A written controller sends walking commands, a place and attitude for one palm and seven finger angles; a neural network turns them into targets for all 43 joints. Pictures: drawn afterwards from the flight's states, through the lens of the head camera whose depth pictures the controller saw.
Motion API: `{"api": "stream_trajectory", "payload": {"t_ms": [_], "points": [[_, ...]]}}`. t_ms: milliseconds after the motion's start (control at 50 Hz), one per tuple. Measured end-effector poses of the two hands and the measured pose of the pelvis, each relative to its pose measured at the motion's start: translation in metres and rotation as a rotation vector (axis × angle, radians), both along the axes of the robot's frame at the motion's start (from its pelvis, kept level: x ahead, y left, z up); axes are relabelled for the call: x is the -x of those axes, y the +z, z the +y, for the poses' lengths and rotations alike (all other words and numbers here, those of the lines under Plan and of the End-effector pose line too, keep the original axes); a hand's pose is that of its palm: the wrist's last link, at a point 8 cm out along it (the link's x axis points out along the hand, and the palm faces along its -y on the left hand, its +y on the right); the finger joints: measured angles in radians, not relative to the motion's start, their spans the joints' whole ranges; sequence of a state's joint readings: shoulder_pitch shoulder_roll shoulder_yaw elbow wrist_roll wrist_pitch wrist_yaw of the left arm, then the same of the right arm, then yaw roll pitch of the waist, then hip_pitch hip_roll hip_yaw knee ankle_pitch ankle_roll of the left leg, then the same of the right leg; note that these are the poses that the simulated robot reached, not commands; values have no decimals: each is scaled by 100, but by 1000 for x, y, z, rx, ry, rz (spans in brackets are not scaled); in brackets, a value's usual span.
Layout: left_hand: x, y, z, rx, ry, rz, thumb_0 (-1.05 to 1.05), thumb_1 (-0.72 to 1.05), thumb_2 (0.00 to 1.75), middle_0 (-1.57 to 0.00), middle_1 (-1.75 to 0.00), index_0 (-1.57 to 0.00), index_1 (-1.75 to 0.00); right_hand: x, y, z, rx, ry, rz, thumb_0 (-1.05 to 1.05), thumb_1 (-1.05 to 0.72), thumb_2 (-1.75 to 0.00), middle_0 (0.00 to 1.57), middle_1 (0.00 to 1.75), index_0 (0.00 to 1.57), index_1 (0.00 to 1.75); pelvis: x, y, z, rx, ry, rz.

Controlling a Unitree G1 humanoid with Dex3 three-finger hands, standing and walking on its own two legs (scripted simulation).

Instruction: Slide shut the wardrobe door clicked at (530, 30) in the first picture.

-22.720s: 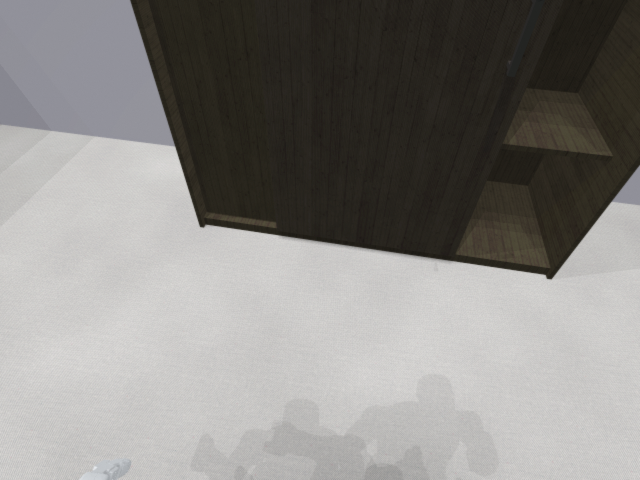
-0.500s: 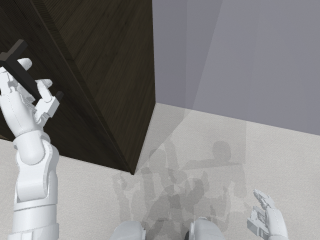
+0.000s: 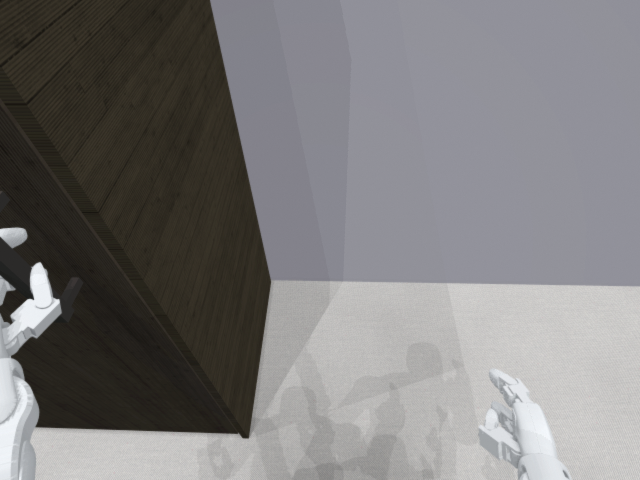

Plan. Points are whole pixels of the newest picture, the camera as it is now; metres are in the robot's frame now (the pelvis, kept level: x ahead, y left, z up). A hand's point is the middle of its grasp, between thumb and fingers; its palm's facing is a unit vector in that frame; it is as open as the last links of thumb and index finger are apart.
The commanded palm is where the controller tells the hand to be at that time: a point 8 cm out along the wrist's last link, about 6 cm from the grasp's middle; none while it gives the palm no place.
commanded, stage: stop walking and hold the door there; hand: left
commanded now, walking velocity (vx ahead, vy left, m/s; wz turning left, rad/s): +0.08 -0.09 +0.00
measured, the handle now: (31, 263) +0.29 +0.35 +0.13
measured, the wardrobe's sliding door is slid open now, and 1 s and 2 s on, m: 0.00 0.00 0.00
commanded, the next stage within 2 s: none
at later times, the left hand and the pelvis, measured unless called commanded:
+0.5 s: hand (48, 300) +0.25 +0.32 +0.13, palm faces +0.59 -0.75 -0.29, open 6.7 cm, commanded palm +0.21 +0.31 +0.12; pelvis +0.00 +0.02 +0.01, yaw -2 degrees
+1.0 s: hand (49, 300) +0.25 +0.31 +0.13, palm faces +0.58 -0.78 -0.25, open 6.6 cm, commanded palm +0.21 +0.31 +0.12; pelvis +0.02 +0.03 +0.01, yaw -1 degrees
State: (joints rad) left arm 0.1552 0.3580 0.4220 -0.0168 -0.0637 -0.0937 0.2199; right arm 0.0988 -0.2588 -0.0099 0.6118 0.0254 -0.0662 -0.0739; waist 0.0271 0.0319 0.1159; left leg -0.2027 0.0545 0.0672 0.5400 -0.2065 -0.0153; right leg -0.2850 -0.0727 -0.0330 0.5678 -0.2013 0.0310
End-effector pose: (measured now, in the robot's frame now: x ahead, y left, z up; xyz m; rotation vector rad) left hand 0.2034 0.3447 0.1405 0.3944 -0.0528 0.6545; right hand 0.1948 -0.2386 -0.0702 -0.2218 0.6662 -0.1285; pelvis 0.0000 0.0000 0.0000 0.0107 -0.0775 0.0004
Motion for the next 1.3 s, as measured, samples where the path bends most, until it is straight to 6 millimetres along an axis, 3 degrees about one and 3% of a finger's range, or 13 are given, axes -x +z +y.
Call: {"api": "stream_trajectory", "payload": {"t_ms": [100,200,340,440,700,820,940,1120,1300], "points": [[0,-1,-1,44,-17,-20,-8,70,85,-34,-135,-15,-127,44,2,-5,-1,-87,14,1,-91,-90,20,30,20,30,2,2,5,-12,-24,-8],[0,-2,-2,49,-14,-22,-8,71,84,-33,-136,-13,-127,80,-11,-4,-20,-103,78,1,-91,-90,20,30,20,30,8,3,5,-2,-33,0],[-1,-1,-2,53,-14,-16,-8,72,85,-32,-136,-12,-128,106,-24,-2,-23,-106,176,1,-91,-90,20,30,20,30,9,7,8,8,-36,33],[-1,-2,-1,50,-21,-19,-8,71,86,-33,-136,-12,-130,96,-25,3,-24,-98,172,1,-91,-90,20,30,20,30,5,8,13,5,-37,39],[-2,-3,0,64,-42,-34,-8,70,89,-35,-137,-13,-132,21,-2,32,-34,-16,20,1,-91,-90,20,30,20,30,-10,10,25,4,-30,50],[-2,-3,0,71,-53,-41,-8,71,89,-35,-137,-13,-132,3,7,44,-34,12,-5,1,-91,-90,20,30,20,30,-14,11,29,6,-24,51],[-2,-4,0,82,-51,-47,-8,71,89,-35,-137,-12,-132,4,5,49,-32,19,17,1,-91,-90,20,30,20,30,-17,11,31,7,-18,52],[-2,-4,0,77,-58,-43,-8,71,89,-36,-137,-12,-133,21,-6,46,-25,-6,91,1,-91,-90,20,30,20,30,-18,12,33,13,-14,59],[-2,-4,6,39,-123,-28,-10,72,87,-38,-136,-11,-134,36,-15,44,4,-27,135,1,-91,-90,20,30,20,30,7,6,49,13,-2,76]]}}
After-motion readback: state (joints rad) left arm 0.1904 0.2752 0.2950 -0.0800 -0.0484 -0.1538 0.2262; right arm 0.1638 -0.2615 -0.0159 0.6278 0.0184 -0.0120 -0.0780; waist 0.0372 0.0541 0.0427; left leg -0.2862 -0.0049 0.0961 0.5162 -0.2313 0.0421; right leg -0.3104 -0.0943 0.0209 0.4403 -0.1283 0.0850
